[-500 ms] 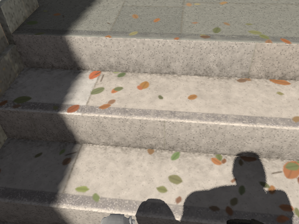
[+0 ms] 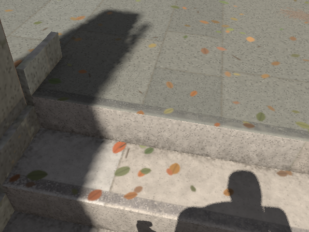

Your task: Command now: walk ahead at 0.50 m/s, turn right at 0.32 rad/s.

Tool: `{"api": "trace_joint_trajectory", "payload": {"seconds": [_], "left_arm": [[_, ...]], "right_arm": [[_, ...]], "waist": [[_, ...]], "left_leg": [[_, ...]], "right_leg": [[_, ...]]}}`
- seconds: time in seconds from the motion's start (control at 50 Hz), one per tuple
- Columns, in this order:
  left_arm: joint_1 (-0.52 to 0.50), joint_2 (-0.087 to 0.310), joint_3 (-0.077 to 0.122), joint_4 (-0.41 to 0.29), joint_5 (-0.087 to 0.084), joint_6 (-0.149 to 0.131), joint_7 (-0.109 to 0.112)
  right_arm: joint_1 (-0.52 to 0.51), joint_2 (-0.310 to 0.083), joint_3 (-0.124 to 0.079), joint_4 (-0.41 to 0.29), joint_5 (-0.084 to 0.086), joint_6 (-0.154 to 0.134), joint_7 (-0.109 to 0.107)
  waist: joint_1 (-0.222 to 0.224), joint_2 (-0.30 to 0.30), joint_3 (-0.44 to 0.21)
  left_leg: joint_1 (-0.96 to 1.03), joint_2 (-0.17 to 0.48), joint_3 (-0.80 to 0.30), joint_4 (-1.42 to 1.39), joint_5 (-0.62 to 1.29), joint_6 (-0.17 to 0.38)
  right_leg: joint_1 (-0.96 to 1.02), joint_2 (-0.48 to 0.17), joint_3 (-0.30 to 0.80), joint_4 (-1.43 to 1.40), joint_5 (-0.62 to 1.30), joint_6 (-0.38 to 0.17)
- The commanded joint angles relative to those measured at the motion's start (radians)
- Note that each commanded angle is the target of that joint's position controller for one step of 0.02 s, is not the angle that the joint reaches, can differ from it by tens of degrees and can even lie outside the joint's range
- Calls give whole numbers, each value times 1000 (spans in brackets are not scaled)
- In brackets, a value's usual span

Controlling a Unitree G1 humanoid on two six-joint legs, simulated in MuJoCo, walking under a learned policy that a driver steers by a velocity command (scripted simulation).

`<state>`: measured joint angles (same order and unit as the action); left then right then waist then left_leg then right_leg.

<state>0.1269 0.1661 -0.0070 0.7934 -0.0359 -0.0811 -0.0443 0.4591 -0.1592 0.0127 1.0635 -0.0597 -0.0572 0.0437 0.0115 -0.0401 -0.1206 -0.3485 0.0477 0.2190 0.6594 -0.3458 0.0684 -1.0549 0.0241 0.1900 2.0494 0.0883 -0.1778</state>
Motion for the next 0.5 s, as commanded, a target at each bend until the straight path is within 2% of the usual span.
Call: {"api": "trace_joint_trajectory", "payload": {"seconds": [0.02,0.04,0.06,0.08,0.1,0.14,0.16,0.18,0.2,0.22,0.24,0.26,0.28,0.3,0.32,0.34,0.36,0.38,0.4,0.42,0.44,0.46,0.5], "left_arm": [[119,-117,-54,8,14,49,7],[61,-132,-63,-7,22,54,13],[19,-140,-71,-34,20,55,18],[-99,-117,-77,-84,18,54,20],[-197,-93,-78,-120,19,51,20],[-250,-73,-78,-146,19,49,23],[-298,-91,-95,-164,3,51,15],[-344,-78,-93,-182,3,51,5],[-386,-88,-96,-196,14,49,-10],[-315,-123,-97,-157,19,50,-28],[-330,-110,-94,-169,11,34,-39],[-352,-81,-88,-197,21,23,-37],[-276,-37,-69,-178,37,30,-26],[-138,22,-36,-137,47,44,-20],[-6,78,-6,-97,54,56,-28],[130,184,37,-64,75,66,-35],[158,254,59,-31,72,88,-14],[161,202,40,-18,115,77,19],[162,77,3,22,108,76,25],[123,33,-5,32,80,61,19],[104,18,-7,55,68,54,13],[94,-1,-9,72,64,52,7],[63,10,-2,58,55,64,4]], "right_arm": [[-150,44,45,-60,-30,-22,-6],[-114,36,53,-37,-31,-24,-10],[-90,24,54,-22,-22,-22,-15],[-60,11,54,-13,-11,-17,-19],[-1,20,60,2,-4,-14,-26],[105,-30,50,26,7,-11,-56],[149,-85,30,35,18,-13,-82],[176,-90,23,49,20,-7,-99],[210,-101,14,59,22,0,-110],[144,-94,19,63,25,-4,-107],[58,-92,29,48,40,1,-101],[72,-151,20,45,45,-7,-101],[98,-223,0,37,55,-12,-107],[56,-266,-14,10,59,-5,-115],[-43,-285,-26,-40,62,1,-115],[-108,-273,-29,-122,39,-22,-104],[-141,-96,1,-187,27,-59,-53],[-198,-81,-13,-233,49,-88,-12],[-289,-51,-16,-290,58,-88,13],[-338,-63,-12,-355,30,-93,11],[-307,-8,7,-388,13,-88,5],[-256,11,20,-391,15,-80,6],[-210,42,43,-402,30,-74,-2]], "waist": [[111,123,133],[93,145,149],[81,153,165],[45,156,184],[1,137,194],[-45,151,174],[-56,195,176],[-69,165,189],[-84,129,169],[-35,144,91],[20,103,66],[41,131,-2],[71,210,-41],[123,308,-101],[188,345,-124],[230,194,-187],[129,-198,-230],[85,-181,-205],[46,-97,-38],[5,2,63],[-53,52,91],[-91,100,89],[-135,103,114]], "left_leg": [[-129,166,-77,-296,238,-85],[-103,190,-103,-317,243,-80],[-72,191,-87,-330,248,-90],[-84,169,-42,-369,234,-107],[-93,176,-61,-408,252,-97],[73,197,-71,-449,247,-67],[128,245,-88,-573,256,-27],[218,247,-82,-593,286,-23],[314,254,-71,-601,356,-22],[379,261,-4,-553,693,-18],[269,201,104,-501,1175,-49],[215,214,111,-439,1713,-30],[280,260,63,-345,2018,2],[437,295,16,-199,2166,34],[474,281,12,3,2113,47],[215,213,-58,260,1764,49],[-180,-73,-118,663,363,-21],[-329,-132,-376,1065,175,-14],[-512,-112,-389,1290,225,13],[-589,-95,-375,1410,227,33],[-655,-89,-363,1542,209,50],[-682,-67,-365,1577,195,65],[-777,-38,-336,1553,177,54]], "right_leg": [[-200,-10,-72,153,72,35],[-289,-6,-91,264,54,39],[-341,-12,-91,251,47,39],[-332,-13,-143,95,47,46],[-319,-20,-164,26,36,55],[-393,-38,-196,-76,-16,76],[-400,-87,-251,-157,-167,91],[-414,-119,-265,-210,-217,92],[-420,-127,-297,-253,-258,85],[-280,-122,-339,-251,-267,46],[-34,-66,-415,-437,-305,-6],[206,2,-498,-558,-350,-41],[321,41,-510,-662,-484,-54],[365,82,-475,-796,-644,-67],[478,90,-367,-1022,-640,-87],[776,0,-35,-1162,-496,-138],[985,-185,531,-1585,-585,-259],[948,-242,777,-1793,-599,-219],[830,-221,690,-1768,-593,-134],[733,-207,532,-1698,-321,-91],[688,-177,403,-1630,-153,-40],[666,-129,272,-1601,-132,10],[656,-88,109,-1585,-49,82]]}}
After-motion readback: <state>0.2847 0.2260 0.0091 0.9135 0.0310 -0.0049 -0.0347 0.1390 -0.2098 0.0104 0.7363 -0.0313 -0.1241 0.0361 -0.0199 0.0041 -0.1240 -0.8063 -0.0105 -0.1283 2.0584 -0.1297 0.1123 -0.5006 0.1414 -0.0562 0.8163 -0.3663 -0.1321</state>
